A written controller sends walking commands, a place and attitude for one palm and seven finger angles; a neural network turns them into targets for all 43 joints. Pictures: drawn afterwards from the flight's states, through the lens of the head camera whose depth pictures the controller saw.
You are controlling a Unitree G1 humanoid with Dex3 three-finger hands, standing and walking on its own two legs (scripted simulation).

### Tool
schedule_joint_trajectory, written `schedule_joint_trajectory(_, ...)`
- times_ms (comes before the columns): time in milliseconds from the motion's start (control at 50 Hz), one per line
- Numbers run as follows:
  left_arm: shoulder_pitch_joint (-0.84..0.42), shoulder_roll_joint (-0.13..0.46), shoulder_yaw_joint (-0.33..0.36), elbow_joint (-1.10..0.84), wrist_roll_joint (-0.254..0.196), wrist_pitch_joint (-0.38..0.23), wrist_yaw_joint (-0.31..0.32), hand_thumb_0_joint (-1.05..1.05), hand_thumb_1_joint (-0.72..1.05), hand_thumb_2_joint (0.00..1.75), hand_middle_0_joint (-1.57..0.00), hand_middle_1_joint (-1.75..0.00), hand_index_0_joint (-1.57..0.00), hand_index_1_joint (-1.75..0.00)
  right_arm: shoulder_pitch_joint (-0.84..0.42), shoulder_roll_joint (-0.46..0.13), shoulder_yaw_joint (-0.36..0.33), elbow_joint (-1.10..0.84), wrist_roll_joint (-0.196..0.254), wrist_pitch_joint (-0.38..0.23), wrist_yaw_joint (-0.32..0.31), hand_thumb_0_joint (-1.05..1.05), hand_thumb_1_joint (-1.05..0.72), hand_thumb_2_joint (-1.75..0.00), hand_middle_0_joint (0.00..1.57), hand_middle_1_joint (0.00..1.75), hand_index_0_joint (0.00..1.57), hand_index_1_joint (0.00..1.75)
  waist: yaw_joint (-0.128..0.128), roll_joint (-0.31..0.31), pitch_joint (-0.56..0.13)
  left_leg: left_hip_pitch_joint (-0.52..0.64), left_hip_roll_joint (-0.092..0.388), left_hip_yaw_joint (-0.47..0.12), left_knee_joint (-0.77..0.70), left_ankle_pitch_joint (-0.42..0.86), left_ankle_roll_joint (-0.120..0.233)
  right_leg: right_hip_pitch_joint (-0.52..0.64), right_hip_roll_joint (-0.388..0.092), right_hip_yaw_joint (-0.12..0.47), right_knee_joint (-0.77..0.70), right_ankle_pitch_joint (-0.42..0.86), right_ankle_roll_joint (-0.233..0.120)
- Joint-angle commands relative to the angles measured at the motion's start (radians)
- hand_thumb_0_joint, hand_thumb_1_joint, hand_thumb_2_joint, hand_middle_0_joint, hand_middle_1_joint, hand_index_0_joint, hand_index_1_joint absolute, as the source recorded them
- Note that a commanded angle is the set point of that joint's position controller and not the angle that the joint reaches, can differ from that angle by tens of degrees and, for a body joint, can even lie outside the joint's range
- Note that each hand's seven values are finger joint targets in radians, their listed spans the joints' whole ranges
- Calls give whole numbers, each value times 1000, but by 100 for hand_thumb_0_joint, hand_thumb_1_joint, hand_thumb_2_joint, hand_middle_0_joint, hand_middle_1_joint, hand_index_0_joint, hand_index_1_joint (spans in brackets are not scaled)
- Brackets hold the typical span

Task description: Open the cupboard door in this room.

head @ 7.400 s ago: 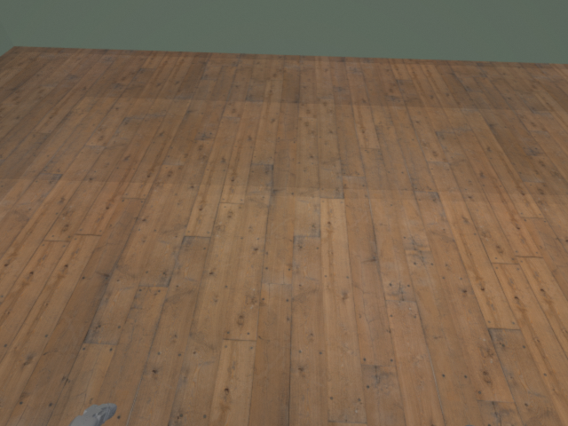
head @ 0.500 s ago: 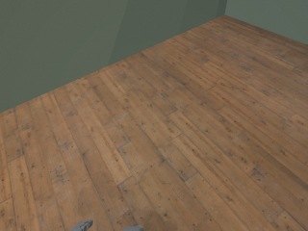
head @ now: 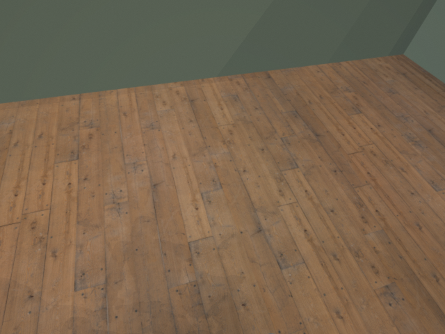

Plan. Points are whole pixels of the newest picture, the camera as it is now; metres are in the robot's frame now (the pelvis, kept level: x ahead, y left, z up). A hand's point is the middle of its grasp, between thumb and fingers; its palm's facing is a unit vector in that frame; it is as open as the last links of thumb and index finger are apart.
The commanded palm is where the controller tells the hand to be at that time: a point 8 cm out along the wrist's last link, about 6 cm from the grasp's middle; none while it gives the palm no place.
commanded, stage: turn or walk to find it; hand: left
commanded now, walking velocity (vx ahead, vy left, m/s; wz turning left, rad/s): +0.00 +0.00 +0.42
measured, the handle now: out of the picture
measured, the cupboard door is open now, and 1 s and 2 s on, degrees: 0 0 0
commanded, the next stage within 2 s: none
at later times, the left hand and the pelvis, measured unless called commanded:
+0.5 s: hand out of the picture +0.03 +0.16 -0.13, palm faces +0.21 -0.94 -0.28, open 7.4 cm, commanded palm none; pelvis -0.04 -0.05 +0.01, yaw +12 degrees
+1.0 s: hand out of the picture -0.15 +0.19 -0.17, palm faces +0.46 -0.85 -0.24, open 7.4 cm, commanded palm none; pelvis -0.08 -0.02 +0.00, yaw +25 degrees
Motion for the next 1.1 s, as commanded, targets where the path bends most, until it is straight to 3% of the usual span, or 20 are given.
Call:
schedule_joint_trajectory(0, -43, 64, 17, -94, 0, -41, -10, 0, 90, 90, -20, -30, -20, -30, 19, -192, -40, -56, 2, -9, -26, 0, -90, -90, 20, 30, 20, 30, -33, 220, -42, 74, 242, -250, -284, 346, 100, -134, -4, 90, 154, 91, 22)
schedule_joint_trajectory(100, -57, 55, 11, -107, -3, -43, -5, 0, 90, 90, -20, -30, -20, -30, 76, -193, -48, -52, 4, -13, -24, 0, -90, -90, 20, 30, 20, 30, -52, 160, -90, 150, 236, -282, -271, 396, 122, -127, 15, 99, 65, 98, 39)
schedule_joint_trajectory(180, -107, 42, 7, -137, -6, -47, -1, 0, 90, 90, -20, -30, -20, -30, 102, -199, -57, -48, -1, -6, -21, 0, -90, -90, 20, 30, 20, 30, -74, 193, -87, 142, 241, -342, -254, 389, 140, -90, 36, 100, -62, 46, 35)
schedule_joint_trajectory(280, -53, 34, 5, -136, -14, -57, 4, 0, 90, 90, -20, -30, -20, -30, 72, -197, -62, -60, -5, 2, -16, 0, -90, -90, 20, 30, 20, 30, -43, 212, -103, 43, 208, -381, -211, 402, 124, 82, 78, 82, -296, 100, 16)
schedule_joint_trajectory(320, 6, 42, 10, -122, -15, -68, 7, 0, 90, 90, -20, -30, -20, -30, 56, -183, -64, -68, 2, 5, -13, 0, -90, -90, 20, 30, 20, 30, -9, 174, -123, -65, 155, -365, -155, 309, 76, 253, 76, 73, -510, 256, 10)
schedule_joint_trajectory(340, 33, 85, 18, -119, -9, -76, 12, 0, 90, 90, -20, -30, -20, -30, 64, -146, -60, -72, 10, 5, -8, 0, -90, -90, 20, 30, 20, 30, 4, 69, -134, -184, 97, -318, -79, 169, 26, 382, -6, 146, -616, 281, -10)
schedule_joint_trajectory(360, 48, 172, 38, -123, 8, -83, 20, 0, 90, 90, -20, -30, -20, -30, 73, -80, -49, -93, 15, 4, -3, 0, -90, -90, 20, 30, 20, 30, 14, -199, -131, -361, -42, -152, 128, -95, -48, 459, -251, 401, -693, 252, -100)
schedule_joint_trajectory(380, 28, 202, 41, -143, 4, -78, 21, 0, 90, 90, -20, -30, -20, -30, 34, -116, -60, -108, 6, 12, -6, 0, -90, -90, 20, 30, 20, 30, 29, -212, -98, -340, -52, -118, 353, -259, -64, 298, -390, 473, -731, 308, -198)
schedule_joint_trajectory(420, -96, 134, 32, -171, -4, -78, 24, 0, 90, 90, -20, -30, -20, -30, 69, -130, -72, -61, -5, 38, 2, 0, -90, -90, 20, 30, 20, 30, -30, -145, -19, -313, -6, -163, 570, -161, -61, 123, -289, 347, -766, 129, -184)
schedule_joint_trajectory(500, -123, 74, 9, -173, -3, -92, 17, 0, 90, 90, -20, -30, -20, -30, 150, -93, -66, -11, -4, 43, 14, 0, -90, -90, 20, 30, 20, 30, -65, -80, -10, -306, 15, -100, 649, -25, -94, 164, -179, 134, -697, 323, -134)
schedule_joint_trajectory(720, 27, 145, 34, -100, 13, -83, 14, 0, 90, 90, -20, -30, -20, -30, 22, -70, -35, -38, 12, 22, 7, 0, -90, -90, 20, 30, 20, 30, 25, -140, -91, -180, 38, 4, 209, -175, -104, 331, -255, 95, -582, 608, -197)
schedule_joint_trajectory(760, 23, 152, 37, -91, 11, -80, 12, 0, 90, 90, -20, -30, -20, -30, 50, -72, -32, -32, 15, 14, 2, 0, -90, -90, 20, 30, 20, 30, 9, -145, -119, -108, 27, 28, 99, -132, -94, 326, -257, 80, -534, 669, -184)
schedule_joint_trajectory(800, -5, 143, 36, -88, 1, -73, 10, 0, 90, 90, -20, -30, -20, -30, 113, -84, -35, -17, 13, 4, 1, 0, -90, -90, 20, 30, 20, 30, -36, -98, -134, 42, 25, 34, -111, 55, -80, 249, -223, 10, -437, 602, -115)
schedule_joint_trajectory(820, -1, 117, 30, -98, -8, -65, 8, 0, 90, 90, -20, -30, -20, -30, 143, -134, -43, -9, 11, -5, 1, 0, -90, -90, 20, 30, 20, 30, -56, 27, -155, 171, 85, -41, -200, 172, -56, 132, -176, -33, -319, 474, -63)
schedule_joint_trajectory(840, -6, 52, 16, -129, -14, -60, 1, 0, 90, 90, -20, -30, -20, -30, 167, -228, -65, -16, 2, -12, -4, 0, -90, -90, 20, 30, 20, 30, -74, 320, -146, 269, 322, -359, -247, 435, 46, -122, -45, -78, -127, 78, 14)
schedule_joint_trajectory(860, -75, 37, 1, -154, -6, -49, 4, 0, 90, 90, -20, -30, -20, -30, 199, -274, -74, -6, 2, -2, -10, 0, -90, -90, 20, 30, 20, 30, -101, 342, -121, 198, 416, -410, -266, 576, 139, -151, -4, -1, 18, -143, 19)
schedule_joint_trajectory(880, -100, 53, 6, -153, -3, -41, 4, 0, 90, 90, -20, -30, -20, -30, 178, -253, -67, -3, -1, 0, -14, 0, -90, -90, 20, 30, 20, 30, -92, 259, -101, 131, 395, -354, -273, 460, 152, -127, -19, 55, 85, -102, 8)
schedule_joint_trajectory(900, -108, 48, 12, -138, 0, -37, 3, 0, 90, 90, -20, -30, -20, -30, 127, -223, -60, -13, -2, -5, -22, 0, -90, -90, 20, 30, 20, 30, -79, 306, -63, 89, 336, -329, -289, 395, 134, -147, -23, 78, 114, -43, 12)
schedule_joint_trajectory(960, -68, 59, 15, -104, -3, -41, -9, 0, 90, 90, -20, -30, -20, -30, 33, -188, -40, -44, 0, -9, -26, 0, -90, -90, 20, 30, 20, 30, -38, 231, -33, 74, 247, -245, -269, 407, 107, -134, -2, 85, 135, 76, 22)
schedule_joint_trajectory(1080, -90, 48, 8, -118, -7, -45, -5, 0, 90, 90, -20, -30, -20, -30, 85, -197, -51, -41, 2, -9, -23, 0, -90, -90, 20, 30, 20, 30, -63, 190, -72, 136, 241, -289, -259, 412, 127, -109, 24, 91, 14, 70, 37)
